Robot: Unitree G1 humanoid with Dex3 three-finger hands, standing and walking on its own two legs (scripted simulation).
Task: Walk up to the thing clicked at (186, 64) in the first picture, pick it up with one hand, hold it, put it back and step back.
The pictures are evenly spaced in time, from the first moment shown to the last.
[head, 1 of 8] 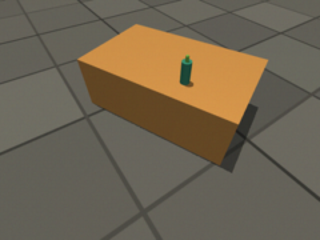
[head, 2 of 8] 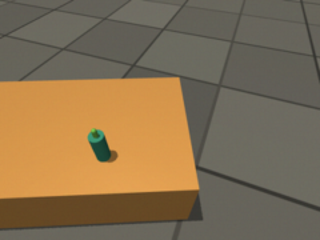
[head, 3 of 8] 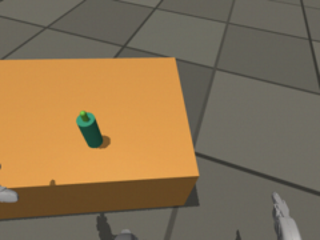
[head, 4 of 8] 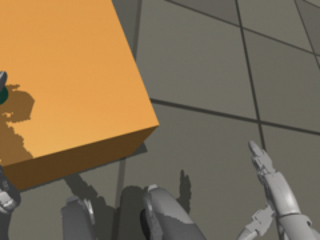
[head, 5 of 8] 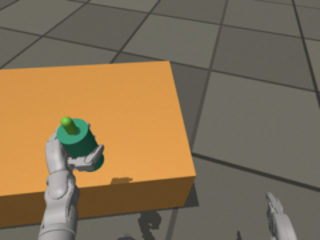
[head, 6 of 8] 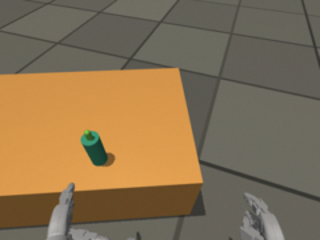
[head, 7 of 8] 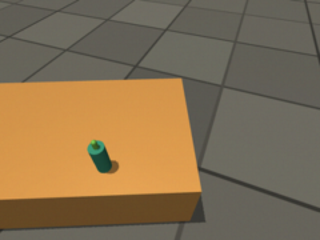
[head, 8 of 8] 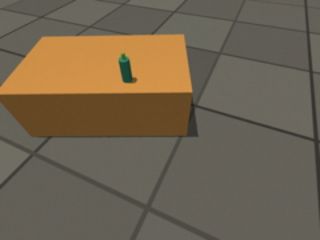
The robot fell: no
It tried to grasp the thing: yes
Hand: left
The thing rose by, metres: 0.26
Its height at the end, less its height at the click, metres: +0.00
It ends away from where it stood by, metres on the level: 0.05
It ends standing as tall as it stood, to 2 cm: yes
